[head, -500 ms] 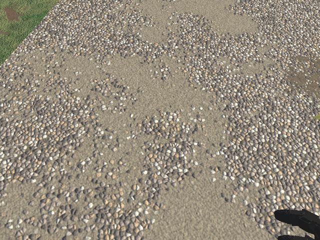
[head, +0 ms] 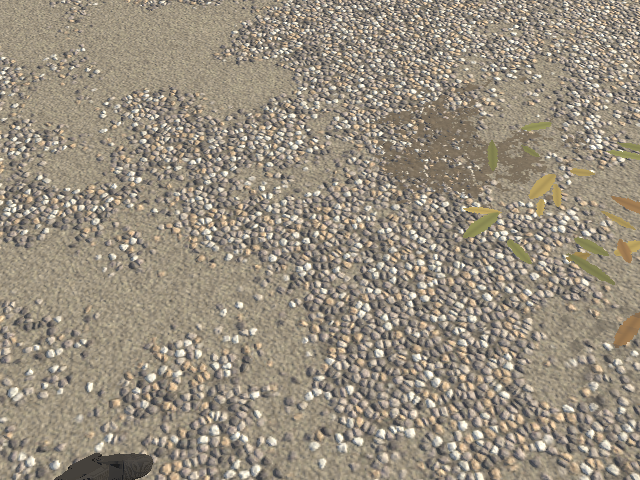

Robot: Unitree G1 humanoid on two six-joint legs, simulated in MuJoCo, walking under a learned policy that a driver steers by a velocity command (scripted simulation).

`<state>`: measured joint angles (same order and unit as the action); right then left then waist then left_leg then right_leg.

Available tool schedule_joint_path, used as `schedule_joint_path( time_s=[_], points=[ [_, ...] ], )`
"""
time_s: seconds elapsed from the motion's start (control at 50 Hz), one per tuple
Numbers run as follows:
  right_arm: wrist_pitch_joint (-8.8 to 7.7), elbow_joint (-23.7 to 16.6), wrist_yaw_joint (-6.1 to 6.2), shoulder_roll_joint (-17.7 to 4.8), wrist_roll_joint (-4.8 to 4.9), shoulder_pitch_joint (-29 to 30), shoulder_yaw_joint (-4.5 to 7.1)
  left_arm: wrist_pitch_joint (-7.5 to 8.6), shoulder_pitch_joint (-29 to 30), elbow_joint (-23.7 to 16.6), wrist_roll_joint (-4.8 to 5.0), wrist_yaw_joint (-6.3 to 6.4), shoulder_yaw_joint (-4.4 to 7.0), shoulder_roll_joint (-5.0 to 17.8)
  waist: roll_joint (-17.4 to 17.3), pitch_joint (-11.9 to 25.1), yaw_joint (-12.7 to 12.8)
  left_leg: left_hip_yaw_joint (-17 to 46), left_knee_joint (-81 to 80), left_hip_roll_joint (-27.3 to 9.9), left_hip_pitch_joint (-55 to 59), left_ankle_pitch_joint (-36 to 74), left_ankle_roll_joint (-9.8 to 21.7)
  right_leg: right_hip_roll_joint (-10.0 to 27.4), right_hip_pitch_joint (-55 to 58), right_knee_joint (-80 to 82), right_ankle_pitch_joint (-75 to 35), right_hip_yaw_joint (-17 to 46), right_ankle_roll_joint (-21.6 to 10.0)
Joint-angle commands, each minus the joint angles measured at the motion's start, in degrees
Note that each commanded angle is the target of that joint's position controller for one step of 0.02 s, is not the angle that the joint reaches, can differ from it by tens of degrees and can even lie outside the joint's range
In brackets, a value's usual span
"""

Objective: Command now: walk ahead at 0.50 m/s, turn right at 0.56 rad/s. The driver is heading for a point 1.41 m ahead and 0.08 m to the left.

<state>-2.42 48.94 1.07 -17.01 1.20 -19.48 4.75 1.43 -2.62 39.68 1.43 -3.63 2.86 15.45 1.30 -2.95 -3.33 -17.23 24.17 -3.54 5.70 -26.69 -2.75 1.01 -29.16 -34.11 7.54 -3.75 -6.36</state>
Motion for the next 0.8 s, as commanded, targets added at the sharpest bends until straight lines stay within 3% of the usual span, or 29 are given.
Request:
schedule_joint_path(
  time_s=[0.02,0.04,0.06,0.08,0.1,0.12,0.14,0.18,0.22,0.28,0.34,0.4,0.46,0.48,0.5,0.52,0.54,0.56,0.58,0.6,0.62,0.64,0.7,0.74,0.8],
  points=[
    [-1.05,-6.9,0.20,-3.6,-2.49,-1.2,0.00,-0.70,-21.2,2.0,0.57,2.28,7.04,19.3,11.0,15.0,8.6,3.7,44.3,-1.7,-34.8,11.5,1.5,10.1,46.1,3.3,1.5,25.1,-12.0],
    [-3.50,-8.6,-0.44,-3.0,-1.40,-0.1,-1.08,0.44,-20.6,-0.5,0.07,1.81,6.21,18.8,9.6,24.7,8.1,18.5,55.7,6.4,-47.0,-9.6,0.8,18.5,54.3,14.4,13.8,52.8,-20.0],
    [-5.06,-10.2,-1.07,-7.8,1.14,8.0,0.11,1.35,-19.7,-0.2,-0.30,1.41,4.89,14.1,3.3,18.5,11.0,22.7,56.3,3.0,-53.0,-4.6,2.1,17.4,50.9,18.4,12.4,46.8,-16.1],
    [-5.90,-11.1,-1.08,-7.5,1.48,9.9,-0.08,2.01,-17.2,0.0,-0.19,1.42,4.40,12.4,1.9,11.9,9.2,22.2,52.0,0.6,-53.3,0.8,3.3,15.3,43.1,18.4,8.4,39.0,-14.0],
    [-6.07,-10.1,-0.56,-7.3,0.01,9.4,0.03,2.24,-13.1,-0.6,-0.01,1.53,3.76,10.2,-1.4,8.0,6.3,22.2,47.0,-1.7,-49.7,4.6,3.1,12.6,34.7,18.2,2.3,32.5,-11.9],
    [-5.67,-9.6,-0.32,-7.9,-1.15,8.4,0.49,2.33,-10.3,-1.4,-0.47,1.81,3.18,8.5,-0.3,6.3,4.1,22.4,43.1,-3.1,-45.2,7.2,2.6,10.5,28.4,19.0,-3.4,28.1,-11.1],
    [-4.93,-9.4,-0.46,-7.9,-1.51,7.5,0.68,2.32,-9.1,-2.2,-1.01,2.09,2.91,7.9,0.7,5.9,2.8,22.5,41.4,-3.6,-42.1,8.7,2.0,9.3,24.6,20.2,-6.3,26.2,-10.9],
    [-3.80,-9.7,-0.54,-6.3,-2.01,7.2,0.42,2.54,-9.5,-2.2,-0.78,2.70,3.17,8.7,0.6,5.3,2.1,21.2,36.9,-3.3,-40.1,10.5,0.3,8.2,20.2,21.4,-12.2,23.0,-11.2],
    [-3.17,-10.7,-0.51,-4.8,-2.11,10.1,-0.13,2.55,-11.1,-1.4,-0.70,3.53,3.45,10.0,0.6,4.0,2.8,20.1,30.2,-2.6,-40.9,15.9,-1.3,6.9,17.8,21.9,-14.6,19.4,-10.5],
    [-3.43,-11.2,-1.32,-2.5,-1.70,15.0,-1.32,2.37,-13.1,-0.1,-0.66,4.14,2.91,9.0,2.9,3.1,5.6,18.7,15.9,-1.3,-37.6,29.7,-1.4,4.0,16.5,22.0,-11.7,13.6,-7.0],
    [-3.95,-12.1,-2.38,-2.7,-0.53,19.8,-1.67,2.63,-16.5,1.7,-0.80,3.95,2.73,9.7,3.5,1.5,8.5,18.0,9.5,-0.5,-36.2,36.9,0.1,6.4,18.7,22.8,-5.5,14.0,-6.2],
    [-4.19,-13.4,-3.21,-4.1,-0.22,22.4,-1.46,2.45,-18.6,3.6,-0.92,3.85,2.80,10.3,2.9,-0.5,9.3,18.5,6.6,-0.4,-41.9,32.1,3.1,10.6,27.6,20.9,-8.2,14.9,-5.8],
    [-4.14,-13.7,-4.12,-5.1,-0.09,20.0,-1.19,1.86,-18.0,4.6,-0.99,4.26,3.16,11.2,3.4,0.0,7.1,17.9,5.6,0.9,-41.2,23.9,6.4,12.7,33.7,16.7,-20.3,13.0,-4.0],
    [-3.98,-12.9,-4.13,-6.1,-0.14,16.6,-0.66,1.66,-16.9,4.4,-1.17,4.42,3.27,11.7,3.9,2.5,5.2,16.5,5.7,2.9,-36.2,21.8,7.5,12.0,34.3,12.7,-30.9,11.4,-3.1],
    [-3.81,-11.0,-3.92,-7.6,-0.35,9.7,0.39,1.25,-15.6,4.1,-1.35,4.60,3.13,11.6,3.0,7.0,1.4,14.5,4.6,5.3,-26.8,22.9,9.1,9.8,33.3,4.2,-40.5,8.6,-1.9],
    [-3.57,-9.3,-3.62,-10.1,-0.62,1.6,1.43,1.05,-15.3,3.1,-1.86,5.01,2.49,10.5,0.5,12.9,-2.2,19.0,5.5,2.7,-13.1,25.9,11.4,7.3,26.6,-8.3,-37.4,6.0,0.0],
    [-3.46,-9.3,-3.50,-15.7,-1.25,-3.3,2.76,1.99,-21.4,1.1,-2.36,4.76,1.15,6.4,-11.5,20.4,-0.2,44.4,3.8,-10.2,7.9,20.2,20.5,-1.1,5.2,-30.2,-13.6,3.1,4.7],
    [-3.18,-8.3,-3.80,-12.0,0.10,-5.1,1.95,3.27,-20.7,1.5,-2.22,4.19,0.51,5.8,-16.9,22.7,-1.0,63.0,-5.9,-14.9,15.1,10.5,24.3,-6.4,-7.7,-40.0,22.3,8.4,6.2],
    [-2.97,-9.0,-3.56,-9.1,0.34,-2.6,0.94,4.60,-16.2,0.1,-0.54,3.27,1.20,9.5,-11.6,15.8,-1.8,58.9,-7.5,-14.3,11.1,3.8,21.6,-2.6,-13.9,-43.1,20.5,12.0,5.3],
    [-2.65,-9.9,-3.29,-8.3,-0.30,0.3,0.76,5.46,-11.5,-1.1,0.19,2.91,1.01,9.5,-6.1,10.1,-1.5,52.1,-8.2,-12.2,3.6,5.7,19.8,-0.2,-14.2,-40.8,16.4,11.0,4.6],
    [-2.43,-10.3,-3.20,-7.6,-0.75,2.7,0.48,5.93,-8.9,-1.8,-0.73,2.94,1.01,9.0,-1.9,5.2,0.1,47.0,-9.4,-10.0,-4.1,11.6,19.0,1.6,-13.5,-35.7,13.6,10.0,4.6],
    [-2.53,-10.9,-2.99,-6.4,-1.15,4.2,-0.01,5.79,-9.0,-1.8,-1.91,3.20,1.44,9.2,-1.8,4.4,1.8,43.5,-10.3,-8.1,-8.3,17.4,18.3,3.3,-10.3,-31.1,11.0,10.0,4.9],
    [-2.39,-11.5,-2.28,-7.0,-0.78,4.9,0.12,4.61,-11.0,-1.9,-2.64,3.61,1.30,7.5,-4.9,4.5,3.9,38.9,-12.0,-5.6,-14.0,27.6,19.1,3.6,-6.5,-24.5,9.0,8.6,7.6],
    [-2.30,-11.0,-1.50,-8.5,-0.50,3.6,0.64,4.06,-7.9,-2.9,-2.62,4.01,0.93,6.4,-4.6,3.4,3.2,36.0,-12.5,-4.4,-16.5,30.7,18.9,3.0,-7.2,-17.8,4.3,7.7,9.5],
    [-1.62,-9.9,-0.56,-9.2,-0.01,1.3,0.95,4.33,-1.4,-4.4,-2.45,3.90,0.30,4.7,-5.2,2.8,0.9,32.8,-11.6,-1.2,-19.4,29.3,16.0,0.8,-3.3,-5.2,-7.4,7.3,10.6]
  ],
)
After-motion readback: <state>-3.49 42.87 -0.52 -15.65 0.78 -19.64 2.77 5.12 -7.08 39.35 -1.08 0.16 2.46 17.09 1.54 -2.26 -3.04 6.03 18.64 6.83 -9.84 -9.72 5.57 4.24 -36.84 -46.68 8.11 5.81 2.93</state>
